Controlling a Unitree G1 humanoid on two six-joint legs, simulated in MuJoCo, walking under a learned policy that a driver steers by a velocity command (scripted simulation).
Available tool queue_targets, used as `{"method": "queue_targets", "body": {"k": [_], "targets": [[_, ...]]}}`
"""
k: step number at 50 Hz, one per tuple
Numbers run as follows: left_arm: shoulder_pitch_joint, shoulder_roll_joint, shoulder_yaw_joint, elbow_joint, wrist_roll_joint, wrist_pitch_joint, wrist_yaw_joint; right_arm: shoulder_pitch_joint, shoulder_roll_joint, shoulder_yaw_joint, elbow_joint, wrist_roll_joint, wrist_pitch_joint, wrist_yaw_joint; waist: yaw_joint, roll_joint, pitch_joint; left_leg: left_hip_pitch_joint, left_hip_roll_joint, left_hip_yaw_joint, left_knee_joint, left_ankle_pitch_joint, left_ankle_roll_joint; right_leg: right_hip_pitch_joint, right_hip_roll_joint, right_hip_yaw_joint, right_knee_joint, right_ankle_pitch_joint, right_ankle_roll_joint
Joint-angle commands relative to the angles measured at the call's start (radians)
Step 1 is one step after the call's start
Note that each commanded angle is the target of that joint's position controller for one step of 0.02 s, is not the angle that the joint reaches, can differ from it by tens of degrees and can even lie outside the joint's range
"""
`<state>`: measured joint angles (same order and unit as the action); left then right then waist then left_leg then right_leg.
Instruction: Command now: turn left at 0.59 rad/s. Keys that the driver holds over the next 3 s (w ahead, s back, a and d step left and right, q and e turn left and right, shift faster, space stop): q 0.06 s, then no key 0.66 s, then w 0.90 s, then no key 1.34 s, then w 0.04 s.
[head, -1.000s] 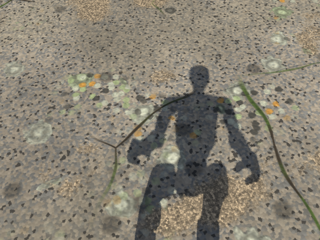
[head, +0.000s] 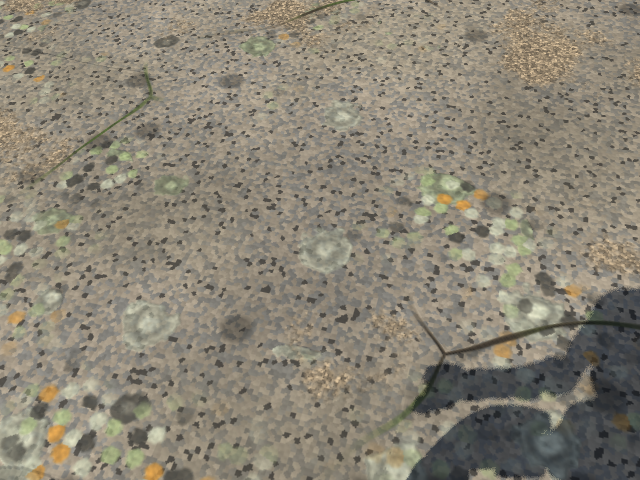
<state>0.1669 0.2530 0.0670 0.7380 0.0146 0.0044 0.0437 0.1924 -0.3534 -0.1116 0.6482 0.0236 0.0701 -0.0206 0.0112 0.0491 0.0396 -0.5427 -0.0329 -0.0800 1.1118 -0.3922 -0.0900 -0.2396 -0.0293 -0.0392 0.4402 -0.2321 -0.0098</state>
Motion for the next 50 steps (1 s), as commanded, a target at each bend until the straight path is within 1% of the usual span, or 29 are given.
{"method": "queue_targets", "body": {"k": [1,6,8,9,10,11,12,13,14,15,16,19,21,24,26,27,28,29,30,31,32,36,38,40,43,46,47,49,50], "targets": [[0.002,0.19,0.049,-0.062,-0.001,0.0,0.01,-0.087,-0.032,0.003,-0.12,-0.001,-0.016,0.009,0.038,-0.22,-0.096,-0.089,0.05,0.039,-0.119,-0.008,-0.022,0.225,-0.248,0.161,-0.11,0.37,-0.209],[-0.012,0.232,0.062,-0.058,-0.023,0.003,-0.016,-0.064,-0.034,0.008,-0.128,-0.007,-0.012,0.025,0.032,-0.244,-0.111,0.132,0.041,0.118,-0.374,-0.017,0.022,0.151,-0.27,0.109,-0.081,0.417,-0.206],[-0.036,0.23,0.058,-0.051,-0.044,0.002,-0.023,-0.004,-0.028,0.005,-0.106,-0.009,-0.011,0.029,-0.01,-0.231,-0.112,0.243,0.021,0.137,-0.582,0.114,0.067,0.128,-0.259,0.092,-0.021,0.402,-0.174],[-0.025,0.205,0.049,-0.039,-0.051,0.0,-0.025,0.036,-0.034,0.001,-0.087,-0.012,-0.012,0.028,-0.03,-0.204,-0.116,0.351,0.006,0.138,-0.72,0.231,0.098,0.08,-0.236,0.066,0.03,0.355,-0.131],[0.032,0.156,0.033,-0.017,-0.033,-0.006,-0.031,0.058,-0.074,-0.007,-0.086,-0.013,-0.014,0.02,-0.021,-0.09,-0.151,0.515,0.076,0.028,-0.764,0.431,0.128,-0.029,-0.184,0.001,0.139,0.204,-0.048],[0.037,0.07,-0.003,-0.05,0.033,-0.014,-0.044,0.06,-0.17,-0.018,-0.114,-0.026,-0.017,0.003,0.013,0.232,-0.189,0.668,0.356,-0.291,-0.716,0.882,0.235,-0.273,-0.071,-0.087,0.406,-0.335,0.062],[-0.035,0.131,0.018,-0.062,0.008,-0.01,-0.029,0.061,-0.125,-0.001,-0.114,-0.058,-0.039,0.014,-0.052,0.194,-0.209,0.51,0.44,-0.34,-0.728,0.851,0.41,-0.297,-0.037,0.035,0.557,-0.458,0.086],[-0.052,0.179,0.032,-0.056,-0.017,-0.001,-0.022,0.028,-0.098,0.009,-0.105,-0.06,-0.058,0.023,-0.047,0.125,-0.16,0.465,0.376,-0.266,-0.75,0.75,0.405,-0.299,-0.049,0.063,0.632,-0.418,0.088],[-0.042,0.178,0.036,-0.044,-0.023,0.006,-0.018,-0.018,-0.08,0.014,-0.09,-0.05,-0.07,0.024,-0.025,0.116,-0.123,0.442,0.313,-0.202,-0.757,0.656,0.354,-0.311,-0.052,0.074,0.637,-0.355,0.085],[-0.027,0.177,0.04,-0.02,-0.017,0.013,-0.011,-0.049,-0.074,0.017,-0.087,-0.041,-0.074,0.021,-0.016,0.095,-0.11,0.435,0.28,-0.171,-0.762,0.604,0.318,-0.313,-0.056,0.081,0.632,-0.302,0.088],[-0.014,0.176,0.041,-0.014,-0.011,0.019,-0.007,-0.074,-0.068,0.023,-0.081,-0.034,-0.076,0.018,-0.003,0.094,-0.097,0.402,0.267,-0.147,-0.764,0.65,0.312,-0.285,-0.051,0.083,0.635,-0.245,0.096],[0.026,0.134,0.029,0.006,-0.019,0.02,-0.01,-0.093,-0.018,0.041,-0.062,-0.038,-0.079,0.009,0.016,0.091,-0.125,0.396,0.23,-0.092,-0.766,0.64,0.305,-0.204,-0.043,0.077,0.539,-0.158,0.108],[-0.005,0.11,0.015,0.003,-0.017,0.02,-0.011,-0.094,-0.017,0.041,-0.047,-0.037,-0.076,0.008,-0.004,0.091,-0.113,0.394,0.221,-0.093,-0.765,0.563,0.302,-0.153,-0.045,0.071,0.397,-0.156,0.107],[-0.018,0.12,0.011,0.002,-0.018,0.018,-0.013,-0.079,-0.033,0.039,-0.016,-0.039,-0.07,0.011,-0.025,0.094,-0.099,0.383,0.239,-0.145,-0.766,0.46,0.321,-0.085,-0.033,0.058,0.251,-0.174,0.097],[0.019,0.114,0.008,0.021,-0.017,0.012,-0.017,-0.101,-0.015,0.049,0.001,-0.03,-0.069,0.014,0.004,0.078,-0.085,0.347,0.222,-0.154,-0.757,0.37,0.298,0.001,-0.023,0.047,0.082,-0.059,0.079],[0.039,0.11,0.003,0.032,-0.006,0.007,-0.02,-0.092,-0.002,0.055,0.017,-0.024,-0.071,0.015,0.022,0.052,-0.076,0.312,0.2,-0.143,-0.755,0.313,0.261,0.078,-0.025,0.052,-0.047,0.093,0.062],[0.049,0.143,0.006,0.034,0.007,0.002,-0.02,-0.056,0.013,0.06,0.033,-0.034,-0.079,0.017,0.01,0.004,-0.09,0.275,0.164,-0.126,-0.74,0.249,0.211,0.156,-0.07,0.11,-0.053,0.237,0.042],[0.047,0.207,0.017,0.033,0.003,0.001,-0.017,-0.024,0.006,0.056,0.038,-0.049,-0.087,0.025,-0.037,-0.096,-0.088,0.253,0.102,-0.071,-0.717,0.17,0.172,0.165,-0.114,0.133,-0.007,0.322,0.009],[0.022,0.197,0.02,0.051,-0.012,-0.001,-0.022,-0.026,0.012,0.056,0.043,-0.05,-0.087,0.024,-0.047,-0.17,-0.081,0.307,0.052,-0.011,-0.722,0.14,0.138,0.067,-0.1,0.126,-0.002,0.144,-0.028],[0.004,0.15,0.01,0.044,-0.01,-0.007,-0.029,-0.076,-0.009,0.053,0.048,-0.049,-0.082,0.02,-0.014,-0.14,-0.054,0.342,0.047,-0.002,-0.693,0.147,0.123,0.011,-0.08,0.121,-0.028,0.049,-0.024],[-0.002,0.13,0.003,0.052,-0.001,-0.013,-0.028,-0.094,-0.004,0.051,0.047,-0.042,-0.077,0.015,-0.013,-0.132,-0.053,0.355,0.051,-0.001,-0.682,0.166,0.127,-0.008,-0.073,0.117,-0.04,0.028,-0.008],[0.018,0.118,-0.007,0.081,-0.004,-0.031,-0.022,-0.071,0.012,0.05,0.078,-0.039,-0.061,0.004,-0.008,-0.099,-0.044,0.347,0.059,-0.011,-0.686,0.23,0.139,0.014,-0.052,0.094,-0.026,0.066,0.018],[0.047,0.131,-0.003,0.099,-0.014,-0.025,-0.015,-0.048,0.003,0.043,0.102,-0.029,-0.058,0.0,-0.003,-0.08,-0.042,0.318,0.029,0.014,-0.672,-0.036,0.149,-0.001,-0.027,0.078,-0.017,-0.19,-0.006],[0.053,0.136,-0.002,0.092,-0.022,-0.026,-0.007,-0.035,-0.001,0.038,0.107,-0.019,-0.066,-0.002,-0.001,-0.073,0.039,0.215,0.028,0.003,-0.662,-0.27,0.17,-0.065,-0.035,0.111,-0.026,-0.435,-0.047],[0.096,0.148,0.001,0.094,-0.035,-0.058,-0.008,-0.026,0.022,0.04,0.109,-0.007,-0.114,0.007,0.009,-0.103,0.08,0.134,0.037,0.003,-0.598,-0.24,0.18,-0.048,-0.105,0.234,-0.067,-0.507,-0.114],[0.128,0.187,0.014,0.103,-0.04,-0.072,-0.02,-0.035,0.049,0.042,0.106,0.002,-0.154,0.024,0.0,-0.209,0.066,0.11,0.006,0.102,-0.462,-0.046,0.169,0.023,-0.247,0.445,-0.193,-0.502,-0.199],[0.108,0.189,0.013,0.095,-0.043,-0.071,-0.024,-0.015,0.046,0.042,0.112,0.006,-0.16,0.027,-0.017,-0.223,0.077,0.154,0.013,0.101,-0.5,-0.034,0.182,-0.008,-0.259,0.456,-0.196,-0.456,-0.205],[-0.005,0.148,0.0,0.052,-0.047,-0.069,-0.032,0.121,0.011,0.027,0.173,0.008,-0.169,0.032,-0.094,-0.168,0.066,0.384,0.026,0.058,-0.652,0.018,0.21,-0.125,-0.155,0.286,-0.078,-0.215,-0.131],[-0.057,0.106,-0.012,0.018,-0.042,-0.081,-0.033,0.224,-0.057,0.005,0.211,0.006,-0.174,0.03,-0.123,-0.011,0.032,0.538,0.119,-0.139,-0.737,0.051,0.256,-0.243,-0.033,0.117,0.17,-0.016,-0.057]]}}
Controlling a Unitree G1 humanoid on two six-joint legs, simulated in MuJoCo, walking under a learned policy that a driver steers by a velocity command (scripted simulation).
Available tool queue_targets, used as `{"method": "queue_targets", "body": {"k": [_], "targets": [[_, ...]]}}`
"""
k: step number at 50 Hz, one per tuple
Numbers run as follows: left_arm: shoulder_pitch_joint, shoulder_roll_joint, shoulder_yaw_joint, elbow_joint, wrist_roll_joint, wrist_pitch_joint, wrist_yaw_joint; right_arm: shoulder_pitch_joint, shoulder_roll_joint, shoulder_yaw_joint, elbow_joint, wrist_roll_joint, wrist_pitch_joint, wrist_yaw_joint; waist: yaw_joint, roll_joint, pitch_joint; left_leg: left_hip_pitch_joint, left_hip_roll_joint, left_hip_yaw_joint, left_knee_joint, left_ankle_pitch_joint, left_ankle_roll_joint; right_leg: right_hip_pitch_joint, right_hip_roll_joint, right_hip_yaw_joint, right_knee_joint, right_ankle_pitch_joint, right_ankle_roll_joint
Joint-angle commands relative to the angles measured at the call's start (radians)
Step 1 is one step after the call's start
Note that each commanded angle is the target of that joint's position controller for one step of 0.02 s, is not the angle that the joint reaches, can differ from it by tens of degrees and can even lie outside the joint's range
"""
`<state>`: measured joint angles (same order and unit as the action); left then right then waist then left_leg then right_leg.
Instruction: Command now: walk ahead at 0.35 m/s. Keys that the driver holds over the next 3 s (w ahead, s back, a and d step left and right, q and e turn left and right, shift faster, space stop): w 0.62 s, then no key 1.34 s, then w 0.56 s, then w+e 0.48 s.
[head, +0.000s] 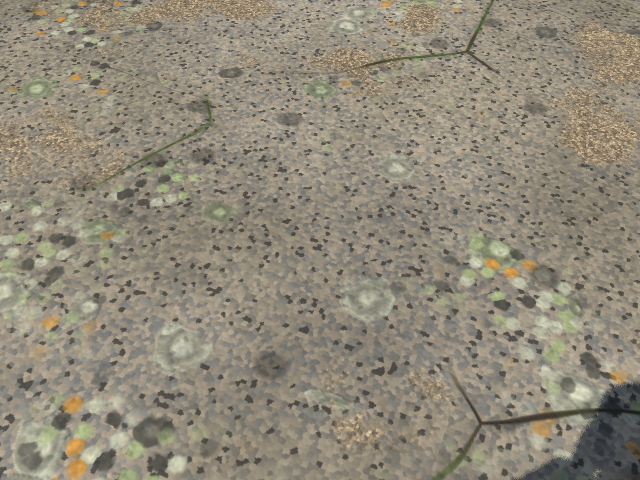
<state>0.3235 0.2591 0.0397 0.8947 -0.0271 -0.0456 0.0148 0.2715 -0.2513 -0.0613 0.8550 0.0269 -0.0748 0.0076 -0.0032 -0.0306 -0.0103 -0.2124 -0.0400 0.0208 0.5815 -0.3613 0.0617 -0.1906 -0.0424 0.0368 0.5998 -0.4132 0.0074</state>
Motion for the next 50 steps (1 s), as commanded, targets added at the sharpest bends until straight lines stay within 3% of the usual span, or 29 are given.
{"method": "queue_targets", "body": {"k": [1,2,4,5,7,11,13,16,18,19,20,21,22,23,24,25,26,28,32,35,40,42,44,45,46,47,48,49,50], "targets": [[-0.231,0.101,0.015,-0.172,0.01,-0.056,-0.002,0.255,-0.258,-0.075,0.026,-0.001,-0.027,0.01,-0.142,0.287,0.029,0.426,0.298,-0.545,-0.301,0.181,0.2,-0.503,0.075,-0.065,0.311,0.149,-0.015],[-0.225,0.127,0.023,-0.172,0.005,-0.069,-0.002,0.267,-0.203,-0.055,0.021,-0.019,-0.03,0.014,-0.132,0.249,0.022,0.486,0.384,-0.659,-0.314,0.311,0.259,-0.655,0.07,0.009,0.501,-0.137,-0.015],[-0.203,0.105,0.018,-0.163,-0.022,-0.07,-0.02,0.217,-0.131,-0.029,0.008,-0.027,-0.03,0.012,-0.079,0.109,0.051,0.495,0.372,-0.516,-0.304,0.344,0.23,-0.777,-0.012,0.038,0.631,-0.062,-0.061],[-0.232,0.095,0.016,-0.172,-0.016,-0.069,-0.029,0.2,-0.117,-0.019,0.01,-0.022,-0.023,0.012,-0.071,0.08,0.083,0.474,0.352,-0.439,-0.327,0.392,0.202,-0.81,-0.044,0.021,0.603,-0.001,-0.07],[-0.262,0.067,0.011,-0.187,-0.002,-0.064,-0.048,0.188,-0.084,-0.003,0.014,-0.02,-0.005,0.005,-0.056,0.108,0.089,0.39,0.294,-0.311,-0.378,0.461,0.153,-0.739,-0.073,-0.016,0.499,0.1,-0.058],[-0.386,0.005,-0.019,-0.24,0.012,-0.059,-0.071,0.152,-0.14,-0.006,0.0,-0.017,0.003,-0.026,-0.064,0.108,0.113,0.13,0.197,-0.131,-0.467,0.421,0.124,-0.452,-0.012,-0.099,0.123,0.36,-0.002],[-0.418,0.041,-0.011,-0.259,0.003,-0.054,-0.068,0.188,-0.177,-0.016,0.016,-0.011,-0.006,-0.029,-0.065,0.134,0.122,0.111,0.229,-0.135,-0.505,0.379,0.12,-0.354,0.013,-0.093,0.02,0.434,-0.004],[-0.406,0.102,0.009,-0.267,0.0,-0.052,-0.063,0.18,-0.181,-0.022,0.029,-0.003,-0.008,-0.026,-0.026,0.14,0.121,0.217,0.277,-0.12,-0.449,0.529,0.09,-0.319,0.02,-0.06,-0.062,0.44,-0.05],[-0.28,0.146,0.034,-0.236,0.004,-0.047,-0.054,0.166,-0.196,-0.03,0.029,-0.013,0.005,-0.024,0.049,0.159,0.015,0.274,0.268,-0.085,-0.261,0.86,0.058,-0.158,0.063,-0.088,-0.053,0.38,-0.094],[-0.126,0.175,0.054,-0.188,0.002,-0.041,-0.046,0.163,-0.185,-0.026,0.026,-0.019,0.016,-0.025,0.122,0.149,-0.075,0.227,0.229,-0.054,-0.071,0.943,0.034,0.034,0.087,-0.11,-0.054,0.364,-0.121],[0.044,0.22,0.07,-0.15,0.008,-0.034,-0.035,0.171,-0.154,-0.012,0.006,-0.034,0.02,-0.029,0.183,0.079,-0.192,0.013,0.19,-0.043,0.215,0.706,0.006,0.329,-0.052,0.045,-0.013,0.326,-0.17],[0.106,0.306,0.081,-0.127,0.029,-0.034,-0.042,0.318,0.009,0.03,-0.01,-0.028,0.003,-0.02,0.088,-0.239,-0.352,-0.328,-0.012,-0.051,0.615,-0.046,-0.055,0.602,-0.317,0.579,-0.17,0.012,-0.335],[0.085,0.216,0.058,-0.128,0.018,-0.038,-0.047,0.277,-0.078,0.015,0.005,-0.003,-0.021,-0.011,0.117,-0.213,-0.342,-0.435,-0.002,-0.179,0.756,-0.192,-0.04,0.557,-0.326,0.791,-0.344,-0.166,-0.332],[-0.007,0.174,0.046,-0.134,0.014,-0.042,-0.045,0.16,-0.148,-0.007,-0.032,0.026,-0.033,-0.006,0.1,-0.147,-0.152,-0.525,0.053,-0.149,0.791,-0.121,-0.028,0.41,-0.305,0.641,-0.36,-0.156,-0.285],[-0.078,0.154,0.04,-0.146,0.018,-0.046,-0.045,0.089,-0.155,-0.006,-0.051,0.022,-0.039,-0.01,0.071,-0.042,-0.07,-0.491,0.108,-0.124,0.746,-0.024,-0.016,0.252,-0.268,0.503,-0.373,-0.038,-0.259],[-0.128,0.138,0.036,-0.149,0.031,-0.051,-0.048,0.059,-0.146,-0.009,-0.056,0.005,-0.038,-0.016,0.037,-0.005,-0.025,-0.446,0.145,-0.113,0.686,0.04,-0.016,0.121,-0.23,0.4,-0.39,0.084,-0.245],[-0.156,0.113,0.029,-0.149,0.044,-0.059,-0.05,0.078,-0.137,-0.013,-0.05,-0.005,-0.027,-0.019,-0.001,-0.025,-0.021,-0.378,0.177,-0.125,0.646,0.081,-0.013,0.042,-0.192,0.325,-0.413,0.16,-0.234],[-0.163,0.104,0.028,-0.135,0.037,-0.07,-0.053,0.11,-0.101,-0.008,-0.039,-0.01,-0.003,-0.022,-0.03,-0.046,-0.018,-0.325,0.192,-0.116,0.594,0.102,-0.024,-0.035,-0.169,0.252,-0.463,0.205,-0.252],[-0.11,0.144,0.036,-0.097,0.033,-0.076,-0.037,-0.024,-0.103,-0.008,-0.086,-0.029,0.011,-0.029,-0.012,-0.005,0.061,-0.436,0.207,-0.102,0.404,0.248,-0.069,-0.057,-0.164,0.164,-0.516,0.311,-0.269],[-0.081,0.156,0.034,-0.077,0.034,-0.06,-0.023,-0.101,-0.072,0.005,-0.103,-0.038,-0.004,-0.021,0.01,0.005,0.055,-0.358,0.168,-0.059,0.169,0.404,-0.085,-0.053,-0.107,0.023,-0.462,0.635,-0.225],[-0.001,0.17,0.031,-0.026,0.023,-0.027,-0.014,-0.223,-0.078,0.011,-0.137,-0.028,-0.01,0.001,0.062,-0.02,0.019,-0.282,0.102,-0.044,-0.024,0.48,-0.075,0.076,-0.127,0.011,-0.363,0.696,-0.197],[-0.009,0.176,0.033,-0.016,0.021,-0.012,-0.011,-0.224,-0.105,0.003,-0.146,-0.034,-0.014,0.009,0.048,-0.038,-0.001,-0.261,0.087,-0.053,-0.075,0.397,-0.049,0.142,-0.151,0.045,-0.287,0.711,-0.182],[-0.032,0.163,0.029,-0.014,0.017,-0.002,-0.006,-0.114,-0.14,-0.012,-0.108,-0.045,-0.021,0.007,-0.014,-0.026,-0.053,-0.101,0.066,-0.037,-0.186,0.479,-0.011,0.153,-0.112,0.04,-0.145,0.734,-0.139],[0.001,0.136,0.018,-0.02,0.035,-0.007,-0.005,-0.042,-0.206,-0.027,-0.094,-0.056,-0.025,-0.001,-0.025,0.041,-0.142,0.087,0.159,-0.111,-0.151,0.872,0.031,0.085,-0.05,0.006,-0.001,0.63,-0.092],[0.136,0.057,-0.008,-0.006,0.052,-0.019,-0.013,-0.001,-0.241,-0.029,-0.088,-0.067,-0.012,-0.008,0.022,0.213,-0.278,0.419,0.359,-0.311,-0.061,1.165,0.177,-0.17,0.034,-0.021,0.231,0.173,-0.03],[0.16,0.052,-0.017,0.021,0.031,-0.012,-0.015,0.025,-0.138,-0.007,-0.077,-0.051,0.006,-0.007,-0.011,0.266,-0.373,0.453,0.443,-0.435,-0.097,1.053,0.27,-0.248,0.068,0.011,0.396,-0.265,0.012],[0.09,0.134,0.005,0.007,0.012,0.003,-0.015,0.006,-0.104,0.007,-0.075,-0.035,0.017,0.001,-0.027,0.182,-0.309,0.344,0.4,-0.422,-0.159,0.79,0.243,-0.28,0.036,0.051,0.451,-0.301,0.019],[0.022,0.137,0.011,-0.008,0.004,0.024,-0.006,-0.065,-0.101,0.011,-0.08,-0.035,0.023,0.003,-0.011,0.133,-0.207,0.235,0.362,-0.38,-0.205,0.587,0.199,-0.312,0.01,0.039,0.461,-0.262,0.027],[-0.011,0.129,0.014,-0.013,0.011,0.045,0.005,-0.137,-0.103,0.013,-0.088,-0.039,0.026,0.003,0.007,0.115,-0.128,0.109,0.337,-0.344,-0.257,0.429,0.175,-0.303,-0.013,0.033,0.415,-0.214,0.038]]}}
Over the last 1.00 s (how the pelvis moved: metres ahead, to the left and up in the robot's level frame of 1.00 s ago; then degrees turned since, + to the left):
0.04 0.05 -0.02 8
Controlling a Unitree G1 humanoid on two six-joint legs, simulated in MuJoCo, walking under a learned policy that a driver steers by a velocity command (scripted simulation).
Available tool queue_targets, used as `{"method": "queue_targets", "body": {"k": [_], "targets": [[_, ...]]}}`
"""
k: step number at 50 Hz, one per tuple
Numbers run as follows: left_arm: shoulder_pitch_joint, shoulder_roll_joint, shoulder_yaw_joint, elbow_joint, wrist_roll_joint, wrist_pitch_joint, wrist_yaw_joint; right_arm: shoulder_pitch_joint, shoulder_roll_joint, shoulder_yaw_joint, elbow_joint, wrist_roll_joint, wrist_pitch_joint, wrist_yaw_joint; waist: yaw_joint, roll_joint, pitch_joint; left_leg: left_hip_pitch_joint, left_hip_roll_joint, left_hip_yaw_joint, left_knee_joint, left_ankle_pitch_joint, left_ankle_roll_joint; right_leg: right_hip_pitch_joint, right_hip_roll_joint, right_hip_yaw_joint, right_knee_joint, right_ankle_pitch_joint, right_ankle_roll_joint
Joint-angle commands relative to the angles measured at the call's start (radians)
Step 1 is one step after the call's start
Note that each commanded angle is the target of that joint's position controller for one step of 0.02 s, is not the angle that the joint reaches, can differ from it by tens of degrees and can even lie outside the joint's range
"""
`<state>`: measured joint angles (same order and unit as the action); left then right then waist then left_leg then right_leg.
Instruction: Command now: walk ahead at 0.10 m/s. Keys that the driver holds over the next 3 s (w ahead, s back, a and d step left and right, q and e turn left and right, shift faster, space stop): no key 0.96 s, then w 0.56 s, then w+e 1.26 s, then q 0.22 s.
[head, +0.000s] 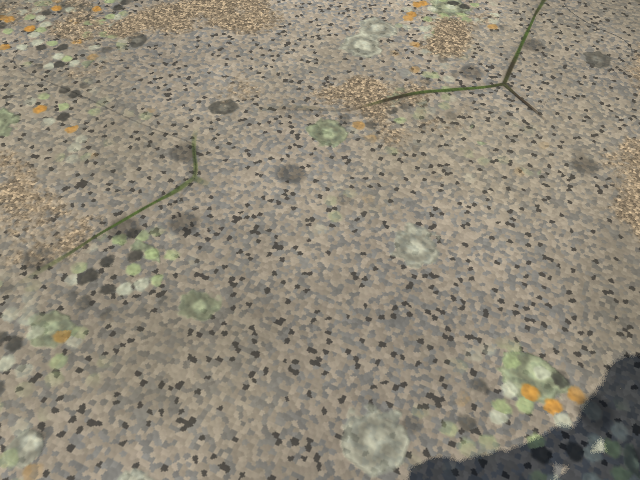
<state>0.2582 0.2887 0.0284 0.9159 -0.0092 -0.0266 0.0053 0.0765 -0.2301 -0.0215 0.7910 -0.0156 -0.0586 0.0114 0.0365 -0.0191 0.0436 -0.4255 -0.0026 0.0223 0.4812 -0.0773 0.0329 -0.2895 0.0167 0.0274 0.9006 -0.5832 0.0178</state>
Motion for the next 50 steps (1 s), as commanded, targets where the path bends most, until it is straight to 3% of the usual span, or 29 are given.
{"method": "queue_targets", "body": {"k": [1,2,4,7,8,9,10,11,12,16,23,30,48,50], "targets": [[0.044,0.097,0.028,-0.037,0.003,0.046,0.026,-0.001,-0.134,-0.03,-0.03,-0.003,0.012,-0.005,-0.01,0.131,-0.144,0.216,0.271,-0.315,-0.203,0.008,0.179,-0.148,-0.093,0.043,0.048,0.015,0.036],[0.06,0.078,0.025,-0.028,0.006,0.057,0.033,-0.04,-0.143,-0.034,-0.029,-0.011,0.018,-0.007,0.01,0.164,-0.118,0.121,0.231,-0.266,-0.233,-0.058,0.162,-0.074,-0.083,0.02,-0.018,0.058,0.043],[0.094,0.048,0.019,0.0,0.013,0.058,0.039,-0.051,-0.131,-0.033,-0.018,-0.015,0.022,-0.012,0.019,0.176,-0.131,0.061,0.193,-0.197,-0.238,-0.086,0.155,0.038,-0.067,-0.01,-0.136,0.163,0.04],[0.1,0.037,0.019,0.024,0.028,0.052,0.03,-0.036,-0.115,-0.027,0.014,0.007,0.028,-0.019,0.029,0.14,-0.144,0.028,0.156,-0.149,-0.212,-0.275,0.112,0.173,-0.044,-0.048,-0.35,0.392,0.009],[0.077,0.049,0.019,0.015,0.041,0.051,0.028,-0.006,-0.095,-0.02,0.034,0.008,0.029,-0.019,0.021,0.115,-0.12,0.011,0.133,-0.141,-0.208,-0.377,0.066,0.183,-0.063,-0.024,-0.404,0.423,-0.01],[0.045,0.082,0.021,-0.006,0.043,0.05,0.03,0.014,-0.09,-0.017,0.047,0.002,0.031,-0.019,-0.002,0.074,-0.071,0.004,0.102,-0.126,-0.177,-0.431,0.023,0.145,-0.12,0.039,-0.473,0.386,-0.038],[0.007,0.14,0.035,0.002,0.025,0.048,0.033,0.038,-0.091,-0.022,0.045,0.001,0.034,-0.021,-0.054,-0.052,-0.019,0.08,0.041,-0.064,-0.156,-0.367,-0.012,-0.01,-0.119,0.048,-0.491,0.186,-0.07],[-0.021,0.101,0.027,0.001,0.021,0.037,0.03,0.018,-0.1,-0.022,0.053,-0.006,0.036,-0.027,-0.042,-0.069,0.001,0.174,0.032,-0.05,-0.104,-0.279,-0.027,-0.101,-0.105,0.05,-0.533,0.091,-0.068],[-0.032,0.073,0.019,0.008,0.027,0.025,0.03,0.024,-0.101,-0.025,0.06,-0.002,0.036,-0.031,-0.049,-0.08,0.0,0.216,0.031,-0.047,-0.077,-0.216,-0.021,-0.12,-0.105,0.051,-0.552,0.105,-0.051],[-0.009,0.064,0.015,0.036,0.017,-0.006,0.025,0.055,-0.099,-0.028,0.103,0.004,0.037,-0.035,-0.039,-0.042,-0.04,0.237,0.036,-0.044,-0.042,-0.025,0.0,-0.023,-0.091,0.029,-0.508,0.338,-0.026],[0.006,0.061,0.011,0.067,0.011,0.003,0.026,0.058,-0.102,-0.032,0.158,0.013,0.049,-0.037,-0.026,0.01,-0.068,0.266,0.039,-0.038,-0.018,0.112,-0.007,0.05,-0.077,0.008,-0.475,0.512,-0.037],[-0.002,0.052,0.008,0.09,0.011,0.01,0.023,0.063,-0.112,-0.035,0.206,0.016,0.064,-0.048,-0.03,0.017,-0.062,0.289,0.043,-0.04,-0.017,0.134,-0.014,0.07,-0.07,-0.002,-0.484,0.565,-0.039],[0.022,0.03,-0.001,0.139,0.015,0.012,0.027,0.069,-0.103,-0.034,0.288,0.015,0.073,-0.059,-0.038,0.011,-0.014,0.281,0.043,-0.037,-0.052,0.035,-0.028,0.049,-0.055,-0.012,-0.538,0.432,-0.038],[0.055,0.044,0.006,0.154,0.006,0.017,0.031,0.088,-0.092,-0.033,0.304,0.019,0.075,-0.059,-0.033,-0.015,-0.015,0.256,-0.004,0.014,-0.007,-0.222,-0.027,0.042,-0.052,0.002,-0.57,0.146,-0.065]]}}
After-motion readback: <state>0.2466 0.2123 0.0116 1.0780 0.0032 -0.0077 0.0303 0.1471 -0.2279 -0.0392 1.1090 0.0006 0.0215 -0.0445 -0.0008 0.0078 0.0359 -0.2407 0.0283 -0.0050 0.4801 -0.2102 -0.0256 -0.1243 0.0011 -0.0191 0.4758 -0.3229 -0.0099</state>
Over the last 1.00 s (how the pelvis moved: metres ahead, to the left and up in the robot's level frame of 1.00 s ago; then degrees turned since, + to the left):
0.45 -0.02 0.00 0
